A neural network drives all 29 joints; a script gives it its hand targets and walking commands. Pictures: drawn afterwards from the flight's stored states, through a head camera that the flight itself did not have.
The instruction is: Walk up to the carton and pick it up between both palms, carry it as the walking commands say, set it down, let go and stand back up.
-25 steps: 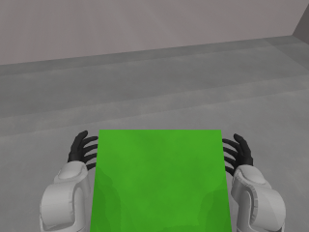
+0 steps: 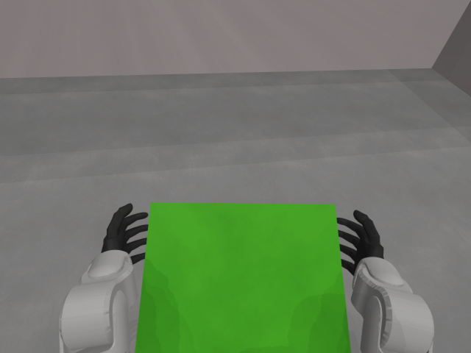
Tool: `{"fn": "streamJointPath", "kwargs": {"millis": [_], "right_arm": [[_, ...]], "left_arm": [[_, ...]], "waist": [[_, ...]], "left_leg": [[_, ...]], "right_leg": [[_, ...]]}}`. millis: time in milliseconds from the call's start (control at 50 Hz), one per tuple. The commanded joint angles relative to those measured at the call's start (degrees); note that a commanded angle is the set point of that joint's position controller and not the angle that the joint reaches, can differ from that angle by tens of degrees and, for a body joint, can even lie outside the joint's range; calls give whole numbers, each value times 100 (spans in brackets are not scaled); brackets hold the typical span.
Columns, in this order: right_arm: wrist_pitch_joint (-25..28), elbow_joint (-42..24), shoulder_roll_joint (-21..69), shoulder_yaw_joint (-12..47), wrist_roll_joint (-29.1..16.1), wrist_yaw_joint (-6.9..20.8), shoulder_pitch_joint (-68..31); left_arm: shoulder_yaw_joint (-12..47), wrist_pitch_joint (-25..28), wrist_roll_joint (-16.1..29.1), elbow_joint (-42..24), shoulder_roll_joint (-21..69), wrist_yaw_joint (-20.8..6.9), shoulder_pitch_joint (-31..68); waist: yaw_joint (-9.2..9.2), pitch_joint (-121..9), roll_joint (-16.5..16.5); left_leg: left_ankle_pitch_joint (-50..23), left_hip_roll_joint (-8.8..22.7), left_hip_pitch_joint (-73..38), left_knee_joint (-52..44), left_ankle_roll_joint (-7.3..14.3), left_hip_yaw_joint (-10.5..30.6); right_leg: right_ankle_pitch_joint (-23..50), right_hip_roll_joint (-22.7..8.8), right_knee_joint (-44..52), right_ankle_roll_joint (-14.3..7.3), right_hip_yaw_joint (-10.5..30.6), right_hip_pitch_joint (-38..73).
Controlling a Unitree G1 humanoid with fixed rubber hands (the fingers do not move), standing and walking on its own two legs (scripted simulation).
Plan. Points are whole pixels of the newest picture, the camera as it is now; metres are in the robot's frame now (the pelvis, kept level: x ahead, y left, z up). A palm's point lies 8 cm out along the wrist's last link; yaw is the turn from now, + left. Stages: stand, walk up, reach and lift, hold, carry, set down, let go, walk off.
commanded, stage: carry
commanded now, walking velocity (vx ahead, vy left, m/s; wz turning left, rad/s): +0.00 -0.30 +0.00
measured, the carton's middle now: (241, 274) +0.26 +0.00 +0.01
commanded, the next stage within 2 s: none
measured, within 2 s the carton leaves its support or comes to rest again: neither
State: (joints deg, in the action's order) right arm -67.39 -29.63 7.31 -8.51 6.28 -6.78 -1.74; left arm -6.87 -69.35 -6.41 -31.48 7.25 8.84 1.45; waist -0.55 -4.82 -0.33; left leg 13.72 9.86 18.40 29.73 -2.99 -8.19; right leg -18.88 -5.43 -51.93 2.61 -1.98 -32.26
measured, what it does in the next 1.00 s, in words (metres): steps to the right: right foot, then left foot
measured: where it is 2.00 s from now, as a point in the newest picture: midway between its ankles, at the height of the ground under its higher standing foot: outside the picture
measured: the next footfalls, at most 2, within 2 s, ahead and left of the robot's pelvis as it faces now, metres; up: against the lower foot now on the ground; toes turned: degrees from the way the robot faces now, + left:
right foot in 0.10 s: +0.07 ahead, -0.22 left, +0.00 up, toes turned -8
left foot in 0.40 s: +0.00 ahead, -0.10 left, +0.00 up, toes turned +13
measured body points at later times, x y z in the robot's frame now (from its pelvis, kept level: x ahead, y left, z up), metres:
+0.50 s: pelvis -0.03 -0.19 -0.01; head -0.04 -0.17 +0.44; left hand +0.20 +0.00 +0.07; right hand +0.22 -0.36 +0.08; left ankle -0.04 -0.10 -0.74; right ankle +0.00 -0.28 -0.68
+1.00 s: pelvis -0.06 -0.40 -0.01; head -0.05 -0.40 +0.44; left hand +0.19 -0.22 +0.07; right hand +0.20 -0.58 +0.07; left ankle -0.08 -0.33 -0.71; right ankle -0.01 -0.48 -0.74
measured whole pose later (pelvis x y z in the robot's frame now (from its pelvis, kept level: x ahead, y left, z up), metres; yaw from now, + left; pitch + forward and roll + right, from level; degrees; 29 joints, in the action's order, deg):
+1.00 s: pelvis -0.06 -0.40 -0.01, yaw +1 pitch +4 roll +0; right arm -68.2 -32.4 7.2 -8.1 5.8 -8.2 -1.7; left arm -6.8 -67.2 -6.1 -31.7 7.4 7.8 0.5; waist 0.6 -2.9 0.8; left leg 29.9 1.3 25.2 49.8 -0.6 -10.6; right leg -12.9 -0.9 -33.8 -4.5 -9.2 -24.8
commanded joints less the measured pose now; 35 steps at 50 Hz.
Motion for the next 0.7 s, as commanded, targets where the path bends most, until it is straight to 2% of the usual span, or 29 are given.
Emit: {"fn": "streamJointPath", "kwargs": {"millis": [0,40,60,80,100,120,140,160,180,200,220,260,300,320,340,360,380,400,420,440,460,480,500,520,580,620,660,680], "right_arm": [[-164,-433,4435,4051,-2208,1378,-2192],[-215,-435,4401,4114,-2196,1344,-2154],[-234,-447,4414,4162,-2188,1325,-2167],[-260,-441,4402,4193,-2179,1315,-2169],[-292,-404,4397,4232,-2133,1291,-2081],[-329,-623,4408,4432,-2214,1301,-2299],[-320,-595,4640,4534,-2313,1331,-2495],[-298,-580,4790,4646,-2419,1371,-2631],[-249,-644,4939,4741,-2527,1417,-2828],[-192,-737,5056,4796,-2618,1442,-2974],[-151,-816,5115,4816,-2658,1446,-3026],[-117,-804,4982,4705,-2574,1409,-2821],[-126,-696,4763,4533,-2433,1367,-2536],[-143,-603,4677,4435,-2365,1350,-2372],[-166,-484,4612,4350,-2299,1339,-2194],[-188,-367,4533,4270,-2252,1341,-2078],[-199,-274,4462,4187,-2226,1360,-2072],[-194,-13,4421,4059,-2158,1357,-1884],[-178,-82,4542,4089,-2222,1378,-1990],[-162,-70,4689,4047,-2193,1411,-2071],[-127,-164,4763,4046,-2188,1447,-2264],[-89,-217,4819,4073,-2198,1463,-2459],[-63,-296,4850,4074,-2203,1471,-2449],[-53,-409,4845,4062,-2227,1466,-2470],[-106,-543,4620,4013,-2228,1415,-2321],[-161,-524,4492,4008,-2199,1380,-2211],[-212,-550,4426,4053,-2190,1347,-2140],[-236,-562,4418,4093,-2188,1326,-2129]], "left_arm": [[4362,-49,2290,-250,4774,-1405,2339],[4260,-102,2264,-187,4652,-1412,2180],[4198,-119,2264,-119,4597,-1416,2035],[4121,-126,2251,-99,4535,-1427,1961],[4059,-135,2243,-103,4447,-1451,2055],[4025,-92,2261,-152,4505,-1479,2101],[4030,-84,2333,-222,4745,-1515,2068],[3995,-44,2291,-163,4868,-1547,2029],[4015,34,2275,-216,5006,-1568,2145],[4004,115,2268,-278,5143,-1576,2311],[4017,170,2264,-362,5234,-1586,2395],[4110,214,2269,-438,5217,-1563,2347],[4194,187,2269,-412,5077,-1532,2163],[4238,153,2273,-387,5014,-1514,2102],[4282,112,2281,-354,4966,-1493,2078],[4326,74,2297,-332,4904,-1471,2086],[4376,39,2316,-340,4828,-1450,2220],[4442,-38,2269,-313,4722,-1454,2158],[4476,-16,2269,-372,4735,-1453,2431],[4542,1,2331,-395,4871,-1476,2646],[4562,23,2369,-399,5021,-1506,2805],[4518,33,2358,-332,5070,-1539,2861],[4537,46,2392,-403,5129,-1548,2867],[4592,57,2445,-479,5176,-1533,2903],[4547,10,2406,-428,5074,-1440,2609],[4465,-49,2344,-351,4938,-1399,2397],[4362,-107,2309,-333,4789,-1387,2269],[4312,-130,2299,-311,4732,-1390,2182]], "waist": [[140,-1017,1559],[82,-1160,1633],[17,-1341,1413],[-20,-1426,710],[48,-1245,-666],[39,-1283,-2509],[16,-1316,-2121],[-14,-1284,-1613],[-24,-1375,-1268],[-24,-1378,-1137],[-18,-1360,-1006],[-24,-1395,-992],[-59,-1518,-1064],[-43,-1569,-1026],[22,-1609,-878],[105,-1699,-528],[159,-1589,350],[125,-1238,2013],[84,-909,1343],[70,-750,700],[58,-522,302],[79,-393,362],[87,-405,613],[99,-457,867],[114,-780,1235],[114,-912,1454],[131,-1005,1678],[90,-1074,1689]], "left_leg": [[-1990,988,-672,-727,593,563],[-2065,1052,-630,-356,442,542],[-2014,913,-431,136,273,379],[-1454,621,-112,820,39,85],[1018,119,863,1584,-183,-218],[2971,-635,1913,2854,-220,-389],[2930,-532,1768,3816,-125,267],[2561,-548,1726,4217,-44,359],[2084,-498,1525,4334,4,296],[1768,-481,1448,4208,26,192],[1674,-542,1332,3870,45,80],[1793,-675,1043,2893,146,-24],[1773,-781,622,1932,285,-60],[1613,-784,356,1332,371,-63],[1185,-784,-103,521,428,-164],[468,-536,-937,-582,426,-91],[269,403,-1992,-1255,485,1103],[-776,2500,-2346,-1569,1236,3589],[-1501,2774,-1889,-1454,1579,3516],[-1065,2328,-1400,-1347,1479,2847],[-428,1907,-1013,-1398,1224,2124],[-336,1487,-826,-1376,1046,1481],[-620,1113,-752,-1261,856,969],[-957,951,-713,-1170,790,786],[-2171,1016,-946,-932,797,686],[-2398,989,-858,-788,678,515],[-2388,1057,-835,-606,566,535],[-2421,1089,-827,-403,490,522]], "right_leg": [[8,209,1017,62,-495,397],[271,283,1926,-8,-663,910],[368,386,2483,-49,-788,1541],[468,234,3109,-48,-647,2076],[1296,-744,3611,-220,451,2387],[2236,-1642,3405,-986,1730,2579],[2717,-1435,3026,-1283,1277,2365],[2684,-1234,2939,-1293,804,2182],[2454,-999,2861,-1241,297,2072],[2348,-846,2786,-1266,106,2059],[2202,-737,2779,-1293,11,2038],[1994,-785,2841,-1408,261,1983],[2113,-898,2904,-1553,577,1971],[2183,-913,2865,-1595,660,1969],[2129,-837,2771,-1535,576,1852],[1869,-692,2553,-1297,378,1425],[1169,-364,1828,-826,225,220],[-849,243,333,-93,-335,-1424],[-996,116,-922,-75,452,-1581],[-687,-25,-1446,-60,753,-1225],[-335,-60,-1661,-55,665,-1081],[-62,-82,-1610,-53,495,-1007],[79,-49,-1317,-24,315,-802],[66,65,-1041,4,143,-665],[-53,74,-211,80,-152,-299],[-16,101,537,107,-345,174],[20,210,1200,92,-530,513],[181,236,1696,41,-609,745]]}}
